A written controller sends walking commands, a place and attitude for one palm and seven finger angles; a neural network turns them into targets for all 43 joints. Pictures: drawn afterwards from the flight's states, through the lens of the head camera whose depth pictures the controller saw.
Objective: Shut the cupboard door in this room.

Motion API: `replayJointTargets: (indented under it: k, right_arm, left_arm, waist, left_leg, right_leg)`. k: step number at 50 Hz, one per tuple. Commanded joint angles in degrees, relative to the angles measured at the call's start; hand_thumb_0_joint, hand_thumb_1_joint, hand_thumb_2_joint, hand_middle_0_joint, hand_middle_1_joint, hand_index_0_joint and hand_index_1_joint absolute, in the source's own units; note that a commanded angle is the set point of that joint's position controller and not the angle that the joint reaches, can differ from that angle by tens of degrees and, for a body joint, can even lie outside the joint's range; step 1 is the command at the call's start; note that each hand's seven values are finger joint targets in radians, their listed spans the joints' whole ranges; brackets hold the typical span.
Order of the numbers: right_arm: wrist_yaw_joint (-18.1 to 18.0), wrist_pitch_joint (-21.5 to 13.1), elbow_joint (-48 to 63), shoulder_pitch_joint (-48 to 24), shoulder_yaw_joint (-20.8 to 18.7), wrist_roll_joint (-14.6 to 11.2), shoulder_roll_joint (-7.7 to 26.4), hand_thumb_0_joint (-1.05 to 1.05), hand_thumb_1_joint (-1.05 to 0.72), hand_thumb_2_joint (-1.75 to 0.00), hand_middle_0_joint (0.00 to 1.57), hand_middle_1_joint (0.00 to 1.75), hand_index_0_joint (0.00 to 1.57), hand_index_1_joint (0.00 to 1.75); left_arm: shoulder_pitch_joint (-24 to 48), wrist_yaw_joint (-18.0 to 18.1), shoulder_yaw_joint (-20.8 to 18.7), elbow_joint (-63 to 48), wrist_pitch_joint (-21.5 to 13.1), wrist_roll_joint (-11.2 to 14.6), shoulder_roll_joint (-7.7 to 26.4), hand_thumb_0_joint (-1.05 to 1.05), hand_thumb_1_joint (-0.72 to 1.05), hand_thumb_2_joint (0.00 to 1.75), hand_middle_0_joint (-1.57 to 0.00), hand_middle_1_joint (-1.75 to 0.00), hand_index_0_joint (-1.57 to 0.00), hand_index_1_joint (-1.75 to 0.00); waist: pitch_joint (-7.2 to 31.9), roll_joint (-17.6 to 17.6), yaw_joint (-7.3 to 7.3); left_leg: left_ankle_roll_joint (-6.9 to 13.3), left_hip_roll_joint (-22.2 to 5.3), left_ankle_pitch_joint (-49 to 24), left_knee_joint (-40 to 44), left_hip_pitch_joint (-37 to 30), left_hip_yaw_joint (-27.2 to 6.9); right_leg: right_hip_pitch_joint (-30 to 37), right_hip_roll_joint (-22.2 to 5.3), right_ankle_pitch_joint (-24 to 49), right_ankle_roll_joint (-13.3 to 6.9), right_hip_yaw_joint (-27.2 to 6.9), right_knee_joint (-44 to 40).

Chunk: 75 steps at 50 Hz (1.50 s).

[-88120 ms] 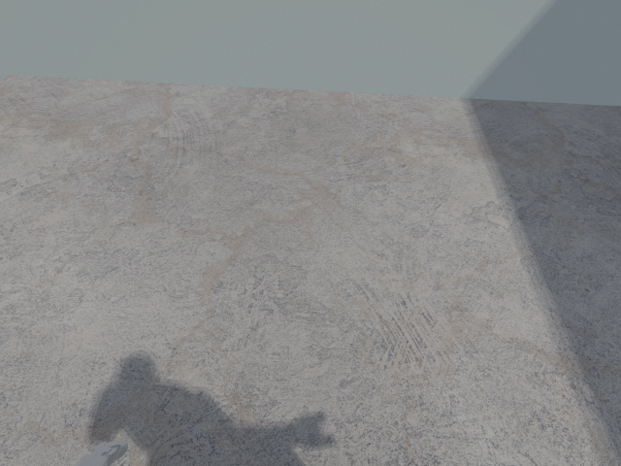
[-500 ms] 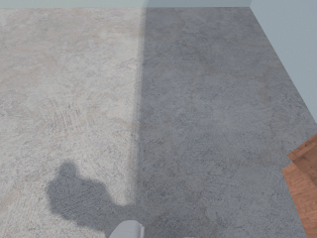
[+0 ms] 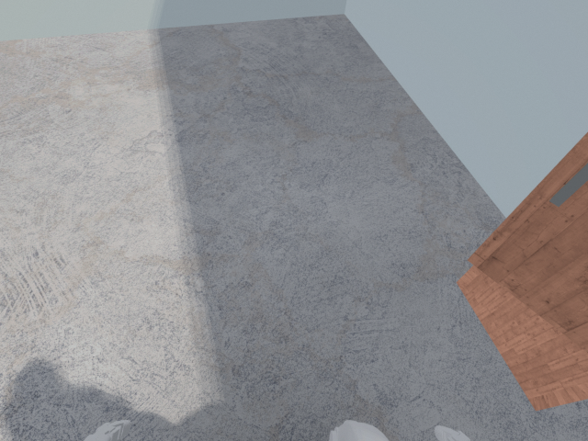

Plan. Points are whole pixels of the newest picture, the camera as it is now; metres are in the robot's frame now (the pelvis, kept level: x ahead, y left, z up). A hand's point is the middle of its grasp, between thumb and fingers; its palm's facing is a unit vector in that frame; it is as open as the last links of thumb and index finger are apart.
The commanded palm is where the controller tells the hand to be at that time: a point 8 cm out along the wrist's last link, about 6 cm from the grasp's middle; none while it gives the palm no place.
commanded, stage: turn to face it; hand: left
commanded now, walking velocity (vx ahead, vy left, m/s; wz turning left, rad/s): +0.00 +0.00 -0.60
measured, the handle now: out of the picture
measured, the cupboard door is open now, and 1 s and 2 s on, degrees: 25 25 25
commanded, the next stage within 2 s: take the last steps up to it in 1.22 s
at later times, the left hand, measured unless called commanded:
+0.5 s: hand (198, 413) +0.17 +0.16 -0.16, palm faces -0.29 -0.93 -0.23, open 7.4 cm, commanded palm none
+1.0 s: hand (241, 379) +0.22 +0.10 -0.15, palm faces -0.54 -0.79 -0.29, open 7.4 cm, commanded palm none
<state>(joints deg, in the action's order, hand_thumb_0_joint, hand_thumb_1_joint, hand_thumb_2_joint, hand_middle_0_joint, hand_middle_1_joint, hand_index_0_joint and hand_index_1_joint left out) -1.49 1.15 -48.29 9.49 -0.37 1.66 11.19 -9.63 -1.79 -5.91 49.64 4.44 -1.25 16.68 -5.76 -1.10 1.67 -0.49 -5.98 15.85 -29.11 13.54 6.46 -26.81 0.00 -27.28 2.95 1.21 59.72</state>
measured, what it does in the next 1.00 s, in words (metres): steps on the spot, turning right: right foot, then left foot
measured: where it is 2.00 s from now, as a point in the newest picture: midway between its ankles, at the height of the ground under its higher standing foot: outside the picture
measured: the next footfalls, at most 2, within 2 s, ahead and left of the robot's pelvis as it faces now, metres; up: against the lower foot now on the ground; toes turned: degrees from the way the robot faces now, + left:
right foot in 0.16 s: +0.04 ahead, -0.14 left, +0.00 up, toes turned -11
left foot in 0.54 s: +0.12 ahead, +0.11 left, +0.00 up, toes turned -17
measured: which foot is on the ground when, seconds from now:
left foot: down 0.00-0.18, up 0.20-0.52, down 0.54-0.90, up 0.92-1.00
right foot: up 0.00-0.14, down 0.16-0.54, up 0.56-0.88, down 0.90-1.00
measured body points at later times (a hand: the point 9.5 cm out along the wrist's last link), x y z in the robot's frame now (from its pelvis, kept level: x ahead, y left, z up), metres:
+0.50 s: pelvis +0.02 +0.00 -0.01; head +0.07 -0.02 +0.44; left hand +0.18 +0.21 -0.15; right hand +0.02 -0.28 -0.15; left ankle +0.07 +0.13 -0.72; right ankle +0.00 -0.13 -0.74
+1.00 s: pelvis +0.02 -0.02 -0.01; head +0.03 -0.07 +0.43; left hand +0.25 +0.14 -0.13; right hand -0.09 -0.26 -0.17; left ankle +0.06 +0.12 -0.69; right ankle -0.04 -0.10 -0.74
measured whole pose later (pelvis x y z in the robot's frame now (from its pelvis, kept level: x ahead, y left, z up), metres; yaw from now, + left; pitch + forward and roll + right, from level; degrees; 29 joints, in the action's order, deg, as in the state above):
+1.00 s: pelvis +0.02 -0.02 -0.01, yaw -35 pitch +1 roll +0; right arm -1.2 4.1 -52.9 12.4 -3.1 0.6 15.7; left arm -9.2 -0.6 -2.9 51.0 1.9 -1.3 11.6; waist -4.7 4.8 -0.7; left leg -3.3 -5.7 29.0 -58.6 24.2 4.3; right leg -16.0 0.4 -18.5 -2.1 2.6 33.7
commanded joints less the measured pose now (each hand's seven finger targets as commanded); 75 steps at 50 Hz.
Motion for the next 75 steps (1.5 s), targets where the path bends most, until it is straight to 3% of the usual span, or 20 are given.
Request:
replayJointTargets:
  k: [1,7,9,10,15,25,27,28,32,39,43,44,45,46,52,63,64,66,70,75]
  right_arm:
    - [-0.7,-0.9,2.3,4.3,-4.4,0.2,13.0,0.0,-0.9,-0.9,0.2,0.3,0.2,0.3]
    - [0.3,-0.5,2.0,3.1,-5.2,-0.6,13.9,0.0,-0.9,-0.9,0.2,0.3,0.2,0.3]
    - [0.5,0.1,5.6,0.2,-3.6,-1.0,8.0,0.0,-0.9,-0.9,0.2,0.3,0.2,0.3]
    - [0.0,0.8,4.8,0.3,-3.5,-1.2,9.1,0.0,-0.9,-0.9,0.2,0.3,0.2,0.3]
    - [0.5,1.0,1.8,2.3,-3.7,-0.7,8.8,0.0,-0.9,-0.9,0.2,0.3,0.2,0.3]
    - [-0.1,-0.5,0.9,8.4,-3.5,-1.3,7.9,0.0,-0.9,-0.9,0.2,0.3,0.2,0.3]
    - [-0.6,-1.7,1.0,10.0,-4.9,-0.2,16.8,0.0,-0.9,-0.9,0.2,0.3,0.2,0.3]
    - [-0.8,-1.2,1.5,10.1,-4.9,0.1,17.5,0.0,-0.9,-0.9,0.2,0.3,0.2,0.3]
    - [-1.2,-1.5,3.7,3.2,-3.2,0.3,12.4,0.0,-0.9,-0.9,0.2,0.3,0.2,0.3]
    - [-0.7,-0.8,0.9,7.1,-4.4,0.3,13.1,0.0,-0.9,-0.9,0.2,0.3,0.2,0.3]
    - [0.0,-0.4,0.6,4.7,-5.1,-0.3,14.0,0.0,-0.9,-0.9,0.2,0.3,0.2,0.3]
    - [0.4,-0.3,0.9,4.9,-5.0,-0.8,12.2,0.0,-0.9,-0.9,0.2,0.3,0.2,0.3]
    - [0.5,-0.3,3.4,2.2,-3.8,-1.1,7.0,0.0,-0.9,-0.9,0.2,0.3,0.2,0.3]
    - [0.1,0.6,4.3,-0.5,-3.5,-1.0,8.3,0.0,-0.9,-0.9,0.2,0.3,0.2,0.3]
    - [0.6,1.2,-0.5,3.0,-3.5,-0.6,7.4,0.0,-0.9,-0.9,0.2,0.3,0.2,0.3]
    - [-0.4,-0.1,-2.5,5.8,-2.6,-1.1,5.6,0.0,-0.9,-0.9,0.2,0.3,0.2,0.3]
    - [-0.3,-0.5,-3.4,8.3,-2.7,-1.1,6.2,0.0,-0.9,-0.9,0.2,0.3,0.2,0.3]
    - [-0.8,-1.4,-3.3,9.2,-3.6,-0.2,13.5,0.0,-0.9,-0.9,0.2,0.3,0.2,0.3]
    - [-1.4,-1.5,-2.7,9.0,-3.0,0.7,11.5,0.0,-0.9,-0.9,0.2,0.3,0.2,0.3]
    - [-1.4,-3.0,-4.6,12.8,-3.3,0.5,10.5,0.0,-0.9,-0.9,0.2,0.3,0.2,0.3]
  left_arm:
    - [2.7,-0.8,0.4,-5.8,-1.4,0.2,0.9,0.0,0.9,0.9,-0.2,-0.3,-0.2,-0.3]
    - [-4.8,-0.4,-0.1,-3.4,-2.8,0.0,4.0,0.0,0.9,0.9,-0.2,-0.3,-0.2,-0.3]
    - [-10.5,1.3,-1.8,-1.5,-3.7,0.0,13.7,0.0,0.9,0.9,-0.2,-0.3,-0.2,-0.3]
    - [-10.3,2.1,-1.6,-1.5,-3.4,0.3,12.9,0.0,0.9,0.9,-0.2,-0.3,-0.2,-0.3]
    - [1.1,2.6,-0.2,-4.8,-3.3,0.1,7.2,0.0,0.9,0.9,-0.2,-0.3,-0.2,-0.3]
    - [3.1,2.0,-0.9,-4.6,-2.3,0.2,7.5,0.0,0.9,0.9,-0.2,-0.3,-0.2,-0.3]
    - [0.5,1.3,0.3,-5.9,-1.9,1.3,1.2,0.0,0.9,0.9,-0.2,-0.3,-0.2,-0.3]
    - [2.4,1.2,0.3,-6.2,-1.9,0.6,2.4,0.0,0.9,0.9,-0.2,-0.3,-0.2,-0.3]
    - [0.7,-0.3,-0.6,-3.9,-1.3,0.2,2.9,0.0,0.9,0.9,-0.2,-0.3,-0.2,-0.3]
    - [3.9,-0.8,0.6,-4.8,-1.5,0.3,0.1,0.0,0.9,0.9,-0.2,-0.3,-0.2,-0.3]
    - [-2.1,-0.4,0.4,-2.7,-2.3,0.3,1.3,0.0,0.9,0.9,-0.2,-0.3,-0.2,-0.3]
    - [-5.6,0.1,-0.1,-1.5,-2.9,-0.1,4.6,0.0,0.9,0.9,-0.2,-0.3,-0.2,-0.3]
    - [-8.9,1.0,-1.4,-0.4,-3.6,-0.6,10.8,0.0,0.9,0.9,-0.2,-0.3,-0.2,-0.3]
    - [-10.9,1.8,-1.4,0.4,-3.5,0.2,12.5,0.0,0.9,0.9,-0.2,-0.3,-0.2,-0.3]
    - [-0.7,2.8,0.5,-2.2,-3.8,0.2,5.0,0.0,0.9,0.9,-0.2,-0.3,-0.2,-0.3]
    - [-1.6,2.9,0.1,0.5,-3.4,0.2,5.2,0.0,0.9,0.9,-0.2,-0.3,-0.2,-0.3]
    - [-0.6,2.8,0.4,0.4,-3.2,0.4,4.0,0.0,0.9,0.9,-0.2,-0.3,-0.2,-0.3]
    - [-4.0,2.4,1.4,0.0,-2.8,1.1,-1.1,0.0,0.9,0.9,-0.2,-0.3,-0.2,-0.3]
    - [-0.1,0.6,0.4,0.4,-2.1,-0.7,1.5,0.0,0.9,0.9,-0.2,-0.3,-0.2,-0.3]
    - [1.2,-1.1,1.1,1.1,-2.9,-0.4,-0.7,0.0,0.9,0.9,-0.2,-0.3,-0.2,-0.3]
  waist:
    - [8.3,13.2,-3.45]
    - [11.2,7.1,0.73]
    - [12.2,-15.6,3.55]
    - [11.7,-11.4,3.21]
    - [8.6,-7.2,-2.13]
    - [9.7,-7.2,-4.42]
    - [11.5,17.9,-4.22]
    - [9.2,17.7,-5.1]
    - [7.2,12.4,-1.51]
    - [8.4,13.4,-4.05]
    - [10.3,11.3,-1.03]
    - [11.6,4.0,0.32]
    - [10.4,-15.5,2.54]
    - [10.2,-14.9,3.64]
    - [7.7,-7.8,-2.41]
    - [7.4,-6.2,-3.13]
    - [7.6,-4.2,-4.2]
    - [9.0,16.7,-2.95]
    - [4.3,10.9,-4.04]
    - [5.3,8.1,-4.67]
  left_leg:
    - [7.7,-13.4,-28.7,6.2,-9.7,-4.8]
    - [1.2,-10.5,-20.0,-9.1,-1.2,1.6]
    - [-3.9,1.7,22.5,-34.0,20.4,0.9]
    - [-3.3,0.1,19.9,-38.9,21.1,-5.8]
    - [-4.7,-0.2,7.1,-34.6,17.1,-5.8]
    - [-3.6,4.2,-1.3,0.7,-1.7,-4.5]
    - [3.1,-15.4,-6.1,13.7,-13.0,-24.7]
    - [8.0,-21.6,-10.3,14.2,-7.7,-27.7]
    - [7.5,-13.9,-23.8,10.2,-5.3,-12.0]
    - [7.5,-13.4,-25.6,5.9,-9.7,-4.2]
    - [3.5,-12.4,-19.9,-2.4,-3.8,-0.1]
    - [0.5,-9.3,-12.2,-9.7,2.7,1.7]
    - [-3.0,-0.4,16.5,-22.2,17.9,5.5]
    - [-3.2,1.5,22.2,-32.4,20.4,-2.0]
    - [-3.9,0.7,5.9,-34.5,17.6,-5.7]
    - [-2.5,3.9,-1.0,-2.1,1.3,-4.7]
    - [-2.0,2.7,-6.2,4.5,-4.3,-5.9]
    - [6.0,-14.1,-19.7,10.4,-9.3,-22.8]
    - [9.1,-15.4,0.9,17.0,-5.2,-23.9]
    - [7.6,-12.9,-6.4,16.1,-13.1,-14.3]
  right_leg:
    - [0.1,-1.1,2.2,-0.1,2.3,-9.9]
    - [20.6,-1.1,20.3,-3.5,2.7,-35.1]
    - [29.6,-23.0,52.8,-14.5,-25.3,-38.4]
    - [26.6,-23.1,45.4,-17.2,-23.3,-39.0]
    - [17.7,-12.5,36.1,-12.7,-13.6,-38.5]
    - [8.8,-8.4,26.3,-9.3,-20.0,-33.0]
    - [-6.0,4.5,0.7,-2.6,-7.3,-15.2]
    - [-6.1,3.0,-8.4,-1.8,-4.4,-3.0]
    - [-5.6,-0.7,-0.2,0.0,-3.0,7.9]
    - [1.0,-0.6,1.0,-0.3,3.1,-12.4]
    - [15.0,0.6,14.8,-2.2,4.8,-31.2]
    - [23.5,-3.7,22.3,-4.0,-1.3,-37.5]
    - [30.2,-18.2,39.1,-9.5,-21.3,-41.0]
    - [26.2,-23.0,47.8,-15.4,-25.2,-40.3]
    - [18.5,-12.3,37.2,-12.4,-11.2,-39.9]
    - [14.1,-11.0,34.6,-11.4,-16.2,-35.5]
    - [10.5,-8.7,29.3,-8.9,-14.2,-33.0]
    - [2.9,1.8,4.2,-3.2,-3.5,-21.2]
    - [-5.6,-0.1,-0.9,-2.6,-4.4,2.6]
    - [-9.5,-1.9,6.9,-1.7,-2.1,0.1]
